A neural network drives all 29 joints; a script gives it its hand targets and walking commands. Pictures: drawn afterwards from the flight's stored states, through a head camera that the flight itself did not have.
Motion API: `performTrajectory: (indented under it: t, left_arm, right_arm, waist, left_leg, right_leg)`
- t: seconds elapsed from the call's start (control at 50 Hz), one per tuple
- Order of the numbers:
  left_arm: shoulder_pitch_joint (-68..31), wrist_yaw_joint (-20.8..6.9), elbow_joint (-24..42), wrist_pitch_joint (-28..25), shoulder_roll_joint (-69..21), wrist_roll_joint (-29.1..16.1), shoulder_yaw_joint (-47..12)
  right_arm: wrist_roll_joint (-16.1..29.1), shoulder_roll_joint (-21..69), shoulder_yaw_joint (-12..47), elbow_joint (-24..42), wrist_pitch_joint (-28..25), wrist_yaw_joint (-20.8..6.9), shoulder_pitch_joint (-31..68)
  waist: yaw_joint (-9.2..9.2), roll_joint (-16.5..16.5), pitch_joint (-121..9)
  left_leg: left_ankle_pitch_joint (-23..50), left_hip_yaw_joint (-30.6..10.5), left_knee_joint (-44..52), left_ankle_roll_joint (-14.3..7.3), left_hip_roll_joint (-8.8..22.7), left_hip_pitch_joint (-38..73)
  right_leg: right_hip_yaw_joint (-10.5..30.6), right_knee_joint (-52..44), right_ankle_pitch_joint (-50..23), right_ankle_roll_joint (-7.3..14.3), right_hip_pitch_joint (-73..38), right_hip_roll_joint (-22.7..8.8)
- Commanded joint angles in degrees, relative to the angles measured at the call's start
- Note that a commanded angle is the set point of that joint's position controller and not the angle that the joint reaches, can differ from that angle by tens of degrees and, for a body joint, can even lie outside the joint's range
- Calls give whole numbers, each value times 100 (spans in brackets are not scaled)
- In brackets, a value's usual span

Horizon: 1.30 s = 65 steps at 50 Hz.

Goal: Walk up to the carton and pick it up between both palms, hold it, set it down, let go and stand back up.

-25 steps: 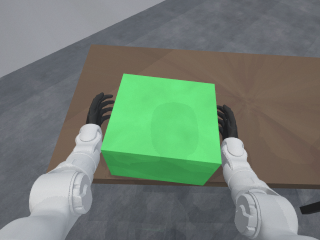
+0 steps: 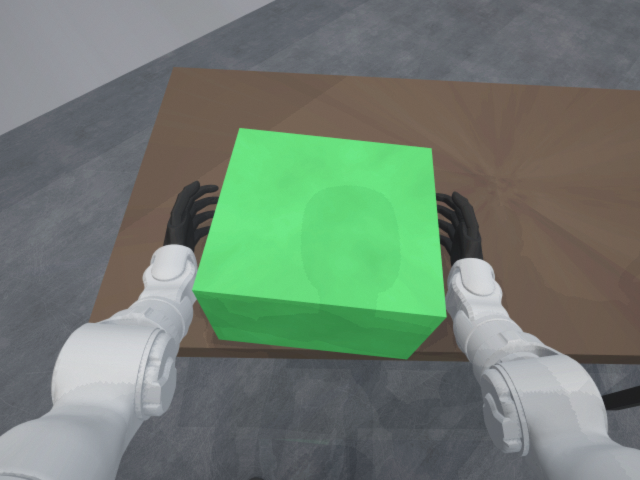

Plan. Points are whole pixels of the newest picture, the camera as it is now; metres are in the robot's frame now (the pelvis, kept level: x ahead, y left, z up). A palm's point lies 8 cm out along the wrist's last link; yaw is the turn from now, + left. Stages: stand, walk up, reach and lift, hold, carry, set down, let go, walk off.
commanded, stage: set down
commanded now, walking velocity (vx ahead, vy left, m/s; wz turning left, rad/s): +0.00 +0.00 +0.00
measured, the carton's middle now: (324, 244) +0.41 +0.00 +0.01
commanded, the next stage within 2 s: none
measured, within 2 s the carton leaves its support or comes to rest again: neither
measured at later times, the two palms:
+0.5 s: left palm (121, 316) +0.31 +0.24 +0.00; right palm (482, 320) +0.31 -0.20 +0.01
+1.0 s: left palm (100, 371) +0.24 +0.24 +0.02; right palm (509, 369) +0.25 -0.20 +0.03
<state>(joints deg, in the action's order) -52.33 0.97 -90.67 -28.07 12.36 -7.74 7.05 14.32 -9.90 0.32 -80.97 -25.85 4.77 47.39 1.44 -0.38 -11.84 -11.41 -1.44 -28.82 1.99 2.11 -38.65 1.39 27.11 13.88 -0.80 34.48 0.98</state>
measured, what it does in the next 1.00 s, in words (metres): stands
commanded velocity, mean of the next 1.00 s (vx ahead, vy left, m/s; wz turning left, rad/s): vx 0.00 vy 0.00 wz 0.00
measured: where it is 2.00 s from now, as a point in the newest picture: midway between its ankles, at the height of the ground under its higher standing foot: outside the picture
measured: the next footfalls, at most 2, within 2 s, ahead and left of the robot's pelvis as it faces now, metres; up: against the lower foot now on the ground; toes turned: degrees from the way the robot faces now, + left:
none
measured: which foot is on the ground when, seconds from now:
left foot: down 0.00-1.00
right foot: down 0.00-1.00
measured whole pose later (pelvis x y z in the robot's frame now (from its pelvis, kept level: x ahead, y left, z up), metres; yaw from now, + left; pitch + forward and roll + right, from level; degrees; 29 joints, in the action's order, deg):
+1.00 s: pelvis -0.05 +0.00 +0.00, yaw +0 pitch +7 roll -1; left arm -7.7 -1.0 -32.1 -5.7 16.2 -13.6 2.7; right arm 18.4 -11.8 2.5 -33.7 -8.7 4.5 9.3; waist 0.3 -1.2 -7.6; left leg -9.3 -1.5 -28.8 1.5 2.4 -26.1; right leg 1.3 27.1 11.8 -0.7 22.0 1.3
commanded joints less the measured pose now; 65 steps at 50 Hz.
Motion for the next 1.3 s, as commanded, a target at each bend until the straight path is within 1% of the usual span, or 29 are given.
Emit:
performTrajectory:
  t: [0.0,0.14,0.16,0.18,0.26,0.28,0.3,0.36,0.44,0.46,0.48,0.52,0.54,0.56,0.64,0.74,0.76,0.78,0.84,0.86,0.92,0.96,1.04,1.06,1.08,1.1,1.18,1.2,1.28]
  left_arm:
    - [-1270,-5,1170,-372,1325,-484,-456]
    - [-478,-191,2496,-209,1516,-81,120]
    - [312,-213,3269,-204,1549,-166,17]
    - [-148,-266,3144,-161,1669,-213,183]
    - [82,-297,3869,-30,1710,-180,52]
    - [74,-285,4044,-44,1941,-468,-48]
    - [992,-319,4803,-18,1770,-513,-133]
    - [1179,-387,4302,303,1729,-565,-57]
    - [1345,-283,5206,548,1746,-768,-365]
    - [608,-247,5124,640,1732,-920,-644]
    - [676,-216,5042,662,1868,-1110,-621]
    - [1220,-208,5531,886,1743,-1018,-644]
    - [425,-229,4813,952,1738,-1035,-845]
    - [811,-149,5444,909,1680,-1121,-942]
    - [568,-165,4557,1172,1834,-1226,-974]
    - [724,-210,5122,1270,1815,-1219,-900]
    - [1145,-88,5928,1301,1768,-1069,-800]
    - [578,-135,5505,1417,1814,-1005,-754]
    - [2744,-172,6800,1690,1529,-654,-461]
    - [3115,-239,6974,1842,1545,-633,-442]
    - [1613,-256,6418,1962,2053,-944,-274]
    - [3899,-192,7997,2056,1557,-805,-340]
    - [4024,-170,8771,2244,1718,-963,-359]
    - [2910,-188,8121,2295,2065,-1156,-255]
    - [4447,-169,8783,2263,1756,-1247,-514]
    - [4500,-162,9283,2268,1882,-1082,-351]
    - [4433,-218,9157,2537,1985,-1159,-293]
    - [5549,-168,9600,2569,1563,-1028,-428]
    - [4658,-133,9426,2744,1847,-1208,-375]
  right_arm:
    - [757,-1409,519,682,-598,-89,1461]
    - [801,-1443,627,1160,-724,45,726]
    - [977,-1437,810,1963,-835,43,13]
    - [765,-1388,536,1733,-743,67,478]
    - [643,-1432,353,2381,-587,90,279]
    - [670,-1396,247,3031,-535,61,476]
    - [827,-1314,593,3803,-620,80,-471]
    - [822,-1485,645,3733,-284,49,-386]
    - [924,-1576,369,4128,113,-20,-833]
    - [833,-1580,25,3970,313,-34,-277]
    - [883,-1638,-9,4018,481,-66,-343]
    - [1032,-1584,147,4394,614,-84,-982]
    - [830,-1580,-128,3894,811,-122,-170]
    - [860,-1548,-169,4427,846,-123,-470]
    - [763,-1437,-178,3941,1253,-128,-439]
    - [522,-1296,-376,4883,1275,-20,-542]
    - [728,-1344,-286,4945,1269,-75,-1184]
    - [632,-1335,-416,4805,1403,-105,-579]
    - [745,-1176,-92,5467,1227,-80,-2484]
    - [698,-1349,-208,5855,1279,-32,-2771]
    - [280,-1002,-306,6122,1621,17,-1430]
    - [475,-919,-205,6914,1499,-47,-3646]
    - [301,-831,-341,7572,1694,-64,-3912]
    - [190,-793,-354,7735,1866,-34,-2780]
    - [134,-807,-378,8143,1791,-58,-4133]
    - [286,-832,-313,7977,1816,-64,-4404]
    - [130,-778,-421,8417,1949,-36,-4220]
    - [155,-868,-468,8373,1950,-84,-5352]
    - [-15,-476,-468,9054,2132,-55,-4529]
  waist:
    - [-270,412,-3898]
    - [-306,381,-3403]
    - [-292,207,-3608]
    - [-267,127,-3379]
    - [-54,289,-3030]
    - [-123,125,-3213]
    - [-158,132,-3728]
    - [-343,-128,-2824]
    - [-251,207,-2754]
    - [-17,419,-2474]
    - [-154,248,-2324]
    - [-270,342,-2471]
    - [-34,353,-2134]
    - [-36,426,-2311]
    - [-102,95,-1474]
    - [-102,40,-1584]
    - [-194,323,-1835]
    - [-163,444,-1695]
    - [-406,488,-1658]
    - [-239,293,-1484]
    - [-402,36,-566]
    - [-428,136,-786]
    - [-340,226,-574]
    - [-441,63,-495]
    - [-207,-31,-679]
    - [-384,365,-697]
    - [-440,43,-290]
    - [-314,374,-53]
    - [-498,50,150]
  left_leg:
    - [4145,400,-1151,404,-129,3101]
    - [4108,360,-848,374,-179,3247]
    - [4595,424,-890,378,-253,3389]
    - [3677,378,-709,297,-258,2943]
    - [3379,414,-456,352,-323,2901]
    - [3004,521,-467,273,-368,2704]
    - [3738,468,-515,311,-396,3101]
    - [3104,437,-327,232,-373,2835]
    - [2525,359,-212,224,-276,3436]
    - [1885,354,-144,212,-258,3389]
    - [1365,324,-35,164,-251,3242]
    - [1704,333,-65,190,-246,3618]
    - [822,291,46,180,-230,3259]
    - [649,131,185,174,-95,3454]
    - [-364,149,361,28,-159,3042]
    - [-304,220,424,-13,-236,2989]
    - [103,128,487,-7,-187,3601]
    - [-58,156,429,89,-205,3329]
    - [1148,181,439,140,-184,4128]
    - [1421,149,431,130,-206,4122]
    - [-471,289,637,-116,-299,2976]
    - [609,166,732,-32,-215,4016]
    - [661,278,702,-33,-326,3891]
    - [299,399,617,-128,-375,3207]
    - [884,312,658,-144,-304,3729]
    - [1054,263,654,-49,-284,4004]
    - [474,326,697,-68,-327,3456]
    - [701,238,859,22,-248,3898]
    - [-321,370,932,-131,-311,3349]
  right_leg:
    - [-486,391,-3295,-47,-232,235]
    - [-365,212,-3708,-150,-728,227]
    - [-344,265,-4745,-215,-1621,261]
    - [-256,295,-4058,-293,-1304,153]
    - [-210,131,-3891,-276,-1890,133]
    - [-207,106,-3301,-282,-1977,99]
    - [-244,171,-4295,-262,-2609,182]
    - [-185,4,-3359,-263,-2352,132]
    - [-347,-255,-1667,-93,-1712,230]
    - [-308,-310,-913,21,-1249,259]
    - [-306,-387,-458,40,-1167,174]
    - [-218,-433,-823,118,-1603,163]
    - [-271,-453,-44,70,-1022,123]
    - [-358,-421,-163,139,-1314,160]
    - [-254,-558,582,97,-1253,25]
    - [-266,-644,640,54,-1485,-26]
    - [-276,-589,67,104,-1655,60]
    - [-309,-623,555,129,-1389,58]
    - [-283,-725,-671,104,-2176,168]
    - [-241,-821,-864,134,-2286,233]
    - [-56,-902,888,72,-1780,-12]
    - [-105,-944,-348,113,-2374,106]
    - [-38,-1011,-215,138,-2113,39]
    - [10,-860,323,92,-1831,-10]
    - [-42,-864,-484,137,-2232,33]
    - [-1,-813,-606,140,-2233,44]
    - [83,-961,127,202,-2205,-26]
    - [-37,-972,-304,199,-2201,-15]
    - [138,-1115,755,176,-1953,-112]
